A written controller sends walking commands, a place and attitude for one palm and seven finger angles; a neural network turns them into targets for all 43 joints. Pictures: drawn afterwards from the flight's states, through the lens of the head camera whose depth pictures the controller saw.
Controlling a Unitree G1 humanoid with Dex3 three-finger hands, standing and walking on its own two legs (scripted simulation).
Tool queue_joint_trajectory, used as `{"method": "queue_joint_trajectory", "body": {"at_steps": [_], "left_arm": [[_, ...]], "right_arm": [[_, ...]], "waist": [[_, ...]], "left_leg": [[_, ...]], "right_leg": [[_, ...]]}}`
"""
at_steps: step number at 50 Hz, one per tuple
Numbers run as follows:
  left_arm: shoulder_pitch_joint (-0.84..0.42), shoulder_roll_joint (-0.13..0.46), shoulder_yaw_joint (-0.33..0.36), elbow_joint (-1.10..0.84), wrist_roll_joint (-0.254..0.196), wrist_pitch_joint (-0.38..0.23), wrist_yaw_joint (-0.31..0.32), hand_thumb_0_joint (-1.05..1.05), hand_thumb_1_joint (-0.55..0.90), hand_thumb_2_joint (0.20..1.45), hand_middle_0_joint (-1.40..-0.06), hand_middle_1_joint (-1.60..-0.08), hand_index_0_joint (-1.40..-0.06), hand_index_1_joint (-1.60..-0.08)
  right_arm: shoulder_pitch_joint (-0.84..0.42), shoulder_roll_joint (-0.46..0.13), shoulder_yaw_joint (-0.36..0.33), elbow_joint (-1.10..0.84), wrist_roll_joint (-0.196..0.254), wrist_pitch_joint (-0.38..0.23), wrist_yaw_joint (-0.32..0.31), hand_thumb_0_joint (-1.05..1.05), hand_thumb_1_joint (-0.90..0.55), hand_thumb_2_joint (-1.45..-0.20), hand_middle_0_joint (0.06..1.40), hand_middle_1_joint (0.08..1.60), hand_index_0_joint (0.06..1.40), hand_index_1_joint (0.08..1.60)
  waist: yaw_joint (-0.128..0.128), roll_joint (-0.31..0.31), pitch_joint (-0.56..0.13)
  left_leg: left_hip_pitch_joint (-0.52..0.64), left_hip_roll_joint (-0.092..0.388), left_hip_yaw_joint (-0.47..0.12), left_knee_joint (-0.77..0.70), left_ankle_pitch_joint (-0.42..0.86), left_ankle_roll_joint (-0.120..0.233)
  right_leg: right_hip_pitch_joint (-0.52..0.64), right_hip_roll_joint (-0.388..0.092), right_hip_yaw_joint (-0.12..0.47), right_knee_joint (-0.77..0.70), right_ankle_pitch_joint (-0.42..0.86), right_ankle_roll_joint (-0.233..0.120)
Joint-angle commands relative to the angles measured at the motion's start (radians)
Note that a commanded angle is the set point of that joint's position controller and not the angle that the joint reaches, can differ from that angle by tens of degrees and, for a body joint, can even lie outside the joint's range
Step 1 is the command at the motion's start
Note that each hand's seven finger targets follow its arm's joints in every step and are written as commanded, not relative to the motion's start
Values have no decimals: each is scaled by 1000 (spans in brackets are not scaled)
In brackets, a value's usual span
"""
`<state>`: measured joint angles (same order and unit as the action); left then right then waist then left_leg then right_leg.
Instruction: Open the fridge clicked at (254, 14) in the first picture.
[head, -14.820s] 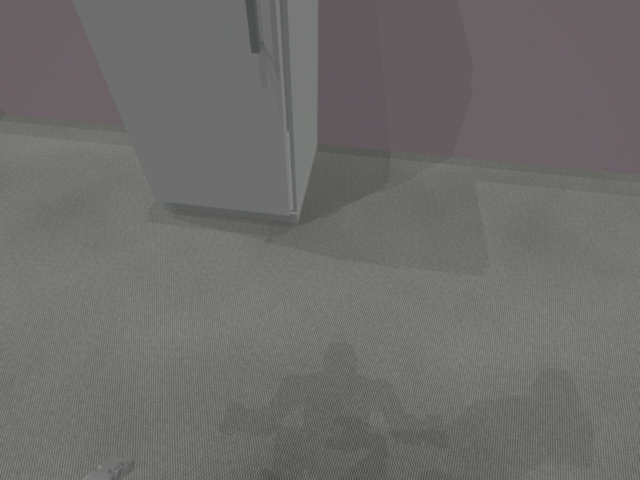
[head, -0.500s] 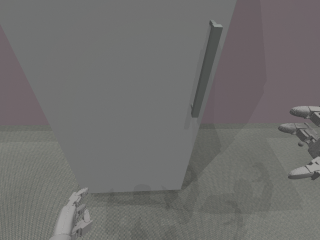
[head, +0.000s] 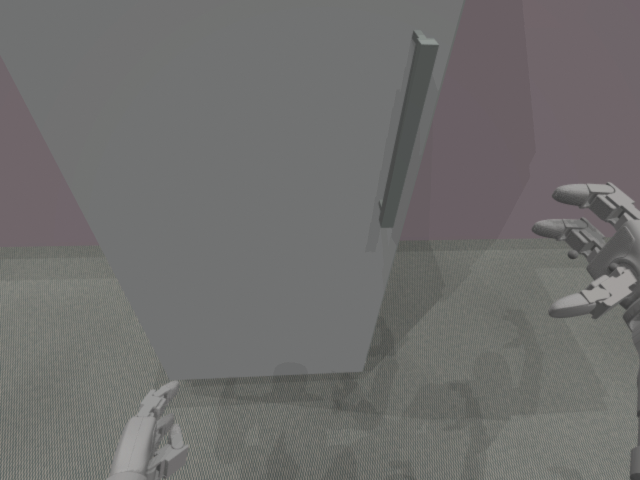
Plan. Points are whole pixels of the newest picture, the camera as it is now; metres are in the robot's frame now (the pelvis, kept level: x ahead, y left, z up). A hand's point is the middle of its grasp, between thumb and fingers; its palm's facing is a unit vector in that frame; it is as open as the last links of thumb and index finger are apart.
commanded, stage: move the hooked fingers beside the handle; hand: right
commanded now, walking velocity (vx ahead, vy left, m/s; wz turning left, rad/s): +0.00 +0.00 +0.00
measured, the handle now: (400, 142) +0.56 -0.10 +0.17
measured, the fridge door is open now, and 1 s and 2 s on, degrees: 0 0 0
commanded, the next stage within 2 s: none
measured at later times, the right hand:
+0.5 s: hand (522, 219) +0.37 -0.22 +0.18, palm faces -0.05 +1.00 -0.02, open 14.0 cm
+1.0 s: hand (478, 182) +0.44 -0.19 +0.18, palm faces -0.05 +1.00 +0.01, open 14.0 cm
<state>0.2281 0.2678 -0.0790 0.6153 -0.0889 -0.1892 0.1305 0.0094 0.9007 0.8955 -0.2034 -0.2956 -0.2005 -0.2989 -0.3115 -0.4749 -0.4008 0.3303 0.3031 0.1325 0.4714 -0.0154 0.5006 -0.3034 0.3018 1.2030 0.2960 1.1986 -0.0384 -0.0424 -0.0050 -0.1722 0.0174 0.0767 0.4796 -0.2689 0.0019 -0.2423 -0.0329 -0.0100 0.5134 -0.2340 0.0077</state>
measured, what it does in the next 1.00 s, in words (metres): stands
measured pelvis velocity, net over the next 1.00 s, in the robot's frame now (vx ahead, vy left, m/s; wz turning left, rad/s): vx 0.01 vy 0.00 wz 0.03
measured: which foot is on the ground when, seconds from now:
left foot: down 0.00-1.00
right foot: down 0.00-1.00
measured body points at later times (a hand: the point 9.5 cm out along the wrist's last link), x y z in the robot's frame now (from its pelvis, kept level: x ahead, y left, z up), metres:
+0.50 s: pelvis +0.01 +0.00 +0.00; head +0.00 +0.01 +0.45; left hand +0.16 +0.24 -0.08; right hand +0.37 -0.28 +0.18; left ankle -0.01 +0.12 -0.74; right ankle +0.03 -0.12 -0.74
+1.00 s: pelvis +0.01 +0.00 +0.00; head +0.02 +0.01 +0.45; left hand +0.09 +0.28 -0.11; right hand +0.44 -0.24 +0.18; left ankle +0.00 +0.12 -0.74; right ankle +0.03 -0.12 -0.74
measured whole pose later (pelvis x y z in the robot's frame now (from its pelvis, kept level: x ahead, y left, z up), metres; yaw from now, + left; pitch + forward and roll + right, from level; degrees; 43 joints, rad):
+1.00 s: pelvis +0.01 +0.00 +0.00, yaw +2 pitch +2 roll +0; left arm 0.32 0.29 -0.03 0.68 -0.08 -0.09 0.11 0.01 0.90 0.90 -0.20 -0.30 -0.20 -0.30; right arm -0.73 -0.45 -0.32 0.82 0.20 0.02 0.32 -0.01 0.50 -0.30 0.30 1.20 0.30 1.20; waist 0.04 -0.03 -0.03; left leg -0.27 0.01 0.05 0.52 -0.28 0.01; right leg -0.32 -0.05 -0.04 0.53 -0.25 0.01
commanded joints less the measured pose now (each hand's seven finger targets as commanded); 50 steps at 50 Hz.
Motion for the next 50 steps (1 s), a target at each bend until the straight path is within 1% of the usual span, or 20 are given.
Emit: {"method": "queue_joint_trajectory", "body": {"at_steps": [1,3,4,7,9,13,15,18,20,24,26,29,33,34,39,41,44,46,47,50], "left_arm": [[-105,120,46,-164,2,-56,-1,0,900,900,-200,-300,-200,-300],[-97,124,49,-161,2,-47,-4,0,900,900,-200,-300,-200,-300],[-96,126,51,-164,4,-43,-7,0,900,900,-200,-300,-200,-300],[-100,121,52,-175,5,-38,-12,0,900,900,-200,-300,-200,-300],[-91,125,58,-172,5,-31,-14,0,900,900,-200,-300,-200,-300],[-86,121,60,-166,4,-29,-12,0,900,900,-200,-300,-200,-300],[-78,126,64,-159,4,-24,-10,0,900,900,-200,-300,-200,-300],[-79,123,64,-155,3,-20,-8,0,900,900,-200,-300,-200,-300],[-78,123,64,-149,2,-18,-7,0,900,900,-200,-300,-200,-300],[-70,123,65,-136,6,-7,-6,0,900,900,-200,-300,-200,-300],[-66,121,64,-126,5,-2,-4,0,900,900,-200,-300,-200,-300],[-59,125,66,-115,8,10,-3,0,900,900,-200,-300,-200,-300],[-46,124,65,-107,13,20,-3,0,900,900,-200,-300,-200,-300],[-39,128,67,-102,13,25,-5,0,900,900,-200,-300,-200,-300],[-1,138,73,-84,16,42,-6,0,900,900,-200,-300,-200,-300],[4,134,77,-87,15,41,-10,0,900,900,-200,-300,-200,-300],[30,142,84,-82,15,43,-13,0,900,900,-200,-300,-200,-300],[48,150,89,-67,14,48,-13,0,900,900,-200,-300,-200,-300],[50,149,89,-66,13,50,-14,0,900,900,-200,-300,-200,-300],[70,152,95,-60,16,54,-18,0,900,900,-200,-300,-200,-300]], "right_arm": [[-370,-255,-62,-177,22,-60,-14,0,500,-300,300,1200,300,1200],[-382,-267,-72,-142,11,-43,-28,0,500,-300,300,1200,300,1200],[-352,-279,-88,-132,12,-36,-36,0,500,-300,300,1200,300,1200],[-423,-271,-78,-170,0,-39,-56,0,500,-300,300,1200,300,1200],[-390,-287,-103,-163,5,-49,-63,0,500,-300,300,1200,300,1200],[-466,-232,-46,-192,-3,-60,-66,0,500,-300,300,1200,300,1200],[-449,-238,-55,-164,-3,-54,-71,0,500,-300,300,1200,300,1200],[-486,-205,-18,-165,-14,-45,-79,0,500,-300,300,1200,300,1200],[-537,-173,22,-177,-16,-46,-90,0,500,-300,300,1200,300,1200],[-539,-183,10,-137,-25,-47,-119,0,500,-300,300,1200,300,1200],[-611,-151,47,-105,-34,-45,-133,0,500,-300,300,1200,300,1200],[-646,-167,43,-54,-46,-56,-154,0,500,-300,300,1200,300,1200],[-729,-166,50,17,-65,-79,-172,0,500,-300,300,1200,300,1200],[-716,-190,33,49,-64,-85,-175,0,500,-300,300,1200,300,1200],[-804,-240,10,179,-78,-127,-170,0,500,-300,300,1200,300,1200],[-849,-217,37,170,-84,-152,-162,0,500,-300,300,1200,300,1200],[-839,-201,43,216,-69,-174,-150,0,500,-300,300,1200,300,1200],[-875,-222,31,266,-73,-173,-143,0,500,-300,300,1200,300,1200],[-893,-222,38,275,-78,-176,-141,0,500,-300,300,1200,300,1200],[-933,-228,38,283,-88,-196,-155,0,500,-300,300,1200,300,1200]], "waist": [[12,-40,-208],[13,-29,-197],[2,21,-208],[7,-46,-239],[4,19,-254],[23,-67,-263],[26,3,-254],[31,-53,-243],[43,-28,-247],[35,-4,-264],[54,6,-248],[52,25,-250],[57,-6,-278],[56,41,-283],[65,46,-291],[72,-15,-325],[75,57,-330],[86,48,-312],[86,12,-306],[93,9,-322]], "left_leg": [[-44,-25,-21,-79,158,17],[-49,-25,-17,-78,163,18],[-27,-23,-22,-79,179,17],[-25,-23,-22,-68,207,21],[-2,-24,-24,-68,238,18],[-31,-26,-24,-62,249,20],[-30,-26,-24,-65,258,16],[-52,-26,-23,-65,235,20],[-55,-26,-21,-66,239,19],[-45,-25,-23,-65,248,20],[-66,-25,-22,-68,230,17],[-66,-24,-26,-73,213,18],[-61,-20,-33,-64,219,20],[-50,-21,-36,-67,228,17],[-35,-14,-45,-53,256,14],[-41,-14,-51,-42,287,16],[-30,-19,-47,-32,321,13],[-57,-18,-52,-32,315,9],[-66,-17,-56,-33,300,10],[-71,-19,-54,-24,308,12]], "right_leg": [[128,33,29,-87,108,-32],[120,31,29,-90,115,-30],[106,30,24,-83,132,-34],[130,31,22,-82,159,-31],[128,25,11,-73,186,-36],[162,27,11,-72,196,-31],[146,24,8,-70,194,-37],[155,26,13,-71,183,-32],[162,24,13,-70,189,-36],[162,24,12,-66,202,-37],[157,24,16,-71,178,-36],[148,23,14,-69,166,-40],[149,26,15,-67,166,-37],[136,24,8,-59,169,-42],[90,27,-1,-46,170,-45],[115,29,-3,-35,192,-44],[96,27,-7,-25,211,-49],[81,27,-12,-22,187,-49],[76,29,-13,-21,176,-47],[76,27,-11,-11,195,-49]]}}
